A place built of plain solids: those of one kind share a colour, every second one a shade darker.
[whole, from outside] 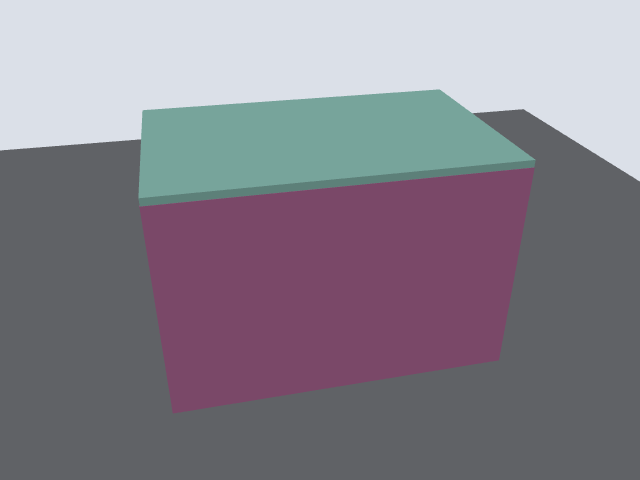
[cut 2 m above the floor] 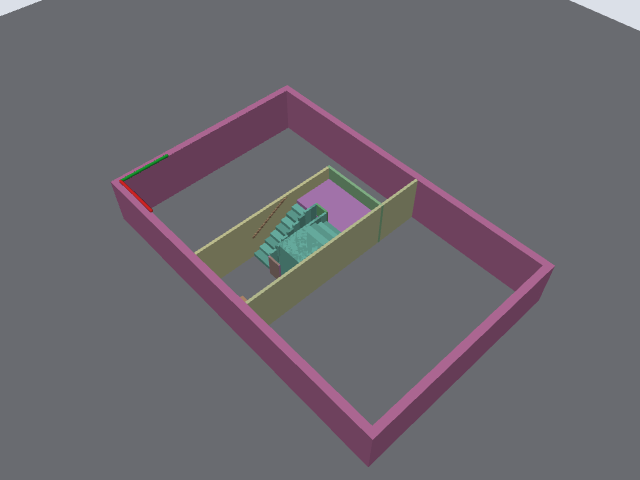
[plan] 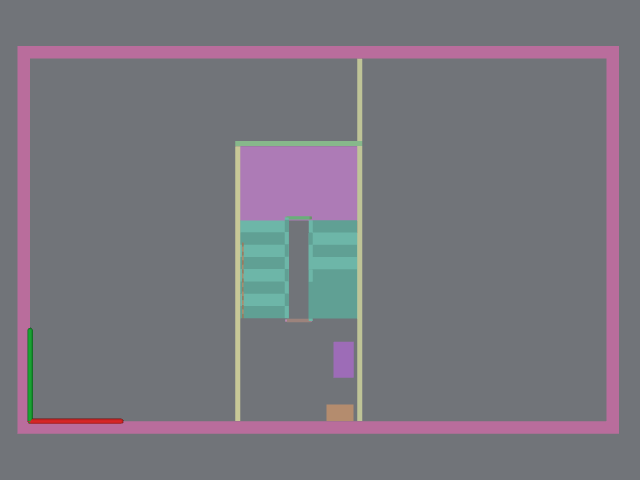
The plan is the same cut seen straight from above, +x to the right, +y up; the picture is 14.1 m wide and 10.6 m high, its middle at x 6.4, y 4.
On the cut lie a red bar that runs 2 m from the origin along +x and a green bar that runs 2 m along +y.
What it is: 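A small block of dwellings, 12.7 m wide and 8.0 m deep inside, its common dog-leg stair of 18 risers of 161 mm a storey on goings of 271 mm, 1.07 m wide flights and a well of 0.43 m; the dwelling on the second floor; a hall, a living room with a kitchen corner, a bedroom, the bathroom shut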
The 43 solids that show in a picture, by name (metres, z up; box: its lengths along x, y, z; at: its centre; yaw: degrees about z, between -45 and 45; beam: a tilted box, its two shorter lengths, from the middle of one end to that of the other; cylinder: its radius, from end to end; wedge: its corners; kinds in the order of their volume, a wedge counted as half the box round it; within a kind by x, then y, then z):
{
 "wall_1": {"box": [0.28, 8.57, 8.72], "at": [-0.14, 4.0, 4.31]},
 "wall_2": {"box": [13.29, 0.28, 8.72], "at": [6.36, -0.14, 4.31]},
 "wall_3": {"box": [13.29, 0.28, 8.72], "at": [6.36, 8.15, 4.31]},
 "wall_4": {"box": [0.28, 8.57, 8.72], "at": [12.87, 4.0, 4.31]},
 "roof_slab_1": {"box": [13.27, 8.55, 0.44], "at": [6.36, 4.0, 8.73]},
 "piece_1": {"box": [1.07, 2.17, 0.21], "at": [5.18, 3.36, 0.06]},
 "piece_2": {"box": [1.07, 1.9, 0.37], "at": [5.18, 3.49, 0.14]},
 "piece_3": {"box": [1.07, 1.63, 0.53], "at": [5.18, 3.63, 0.22]},
 "piece_4": {"box": [1.07, 1.36, 0.69], "at": [5.18, 3.76, 0.3]},
 "piece_5": {"box": [1.07, 1.09, 0.85], "at": [5.18, 3.9, 0.38]},
 "piece_6": {"box": [1.07, 0.82, 1.01], "at": [5.18, 4.04, 0.46]},
 "piece_7": {"box": [1.07, 0.55, 1.17], "at": [5.18, 4.17, 0.54]},
 "piece_8": {"box": [1.07, 0.28, 1.33], "at": [5.18, 4.31, 0.62]},
 "piece_9": {"box": [0.09, 0.27, 1.13], "at": [5.66, 2.41, 0.52]},
 "piece_10": {"box": [0.09, 0.27, 1.29], "at": [5.66, 2.68, 0.6]},
 "piece_11": {"box": [0.09, 0.27, 1.45], "at": [5.66, 2.95, 0.68]},
 "piece_12": {"box": [0.09, 0.27, 1.61], "at": [5.66, 3.22, 0.76]},
 "piece_13": {"box": [0.09, 0.27, 1.77], "at": [5.66, 3.5, 0.84]},
 "piece_14": {"box": [0.09, 0.27, 1.93], "at": [5.66, 3.77, 0.92]},
 "piece_15": {"box": [0.09, 0.27, 2.09], "at": [5.66, 4.04, 1.0]},
 "piece_16": {"box": [0.09, 0.27, 2.25], "at": [5.66, 4.31, 1.08]},
 "piece_17": {"box": [0.09, 0.27, 2.2], "at": [6.2, 2.4, 2.55]},
 "piece_18": {"box": [0.09, 0.27, 1.88], "at": [6.2, 2.94, 2.39]},
 "piece_19": {"box": [0.09, 0.27, 1.72], "at": [6.2, 3.21, 2.31]},
 "piece_20": {"box": [0.09, 0.27, 1.4], "at": [6.2, 3.76, 2.15]},
 "piece_21": {"box": [0.09, 0.27, 1.24], "at": [6.2, 4.03, 2.07]},
 "piece_22": {"box": [0.09, 0.27, 1.08], "at": [6.2, 4.3, 1.99]},
 "piece_23": {"box": [1.07, 0.28, 2.78], "at": [6.68, 2.4, 1.34]},
 "piece_24": {"box": [1.07, 0.55, 2.62], "at": [6.68, 2.54, 1.26]},
 "piece_25": {"box": [1.07, 0.82, 2.46], "at": [6.68, 2.67, 1.18]},
 "piece_26": {"box": [1.07, 1.09, 2.3], "at": [6.68, 2.81, 1.1]},
 "piece_27": {"box": [1.07, 1.36, 2.14], "at": [6.68, 2.94, 1.02]},
 "piece_28": {"box": [1.07, 1.63, 1.98], "at": [6.68, 3.08, 0.94]},
 "piece_29": {"box": [1.07, 1.9, 1.82], "at": [6.68, 3.22, 0.86]},
 "piece_30": {"box": [1.07, 2.17, 1.66], "at": [6.68, 3.35, 0.78]},
 "half_1": {"box": [2.58, 1.64, 1.5], "at": [5.93, 5.25, 0.7]},
 "core_wall_1": {"box": [0.11, 6.07, 8.56], "at": [4.58, 3.04, 4.23]},
 "core_wall_low_1": {"box": [0.11, 8.01, 5.67], "at": [7.28, 4.0, 2.79]},
 "core_wall_back_1": {"box": [2.81, 0.11, 8.56], "at": [5.93, 6.13, 4.23]},
 "hung_more_letter_boxes_1": {"box": [0.6, 0.37, 1.34], "at": [6.84, 0.18, 0.62]},
 "ground_whole_1": {"box": [0.53, 0.08, 1.0], "at": [5.93, 2.22, 0.45]},
 "whole_1": {"box": [0.53, 0.08, 0.95], "at": [5.93, 4.49, 1.92]},
 "laid_doormat_1": {"box": [0.45, 0.8, 0.05], "at": [6.92, 1.36, -0.02]}
}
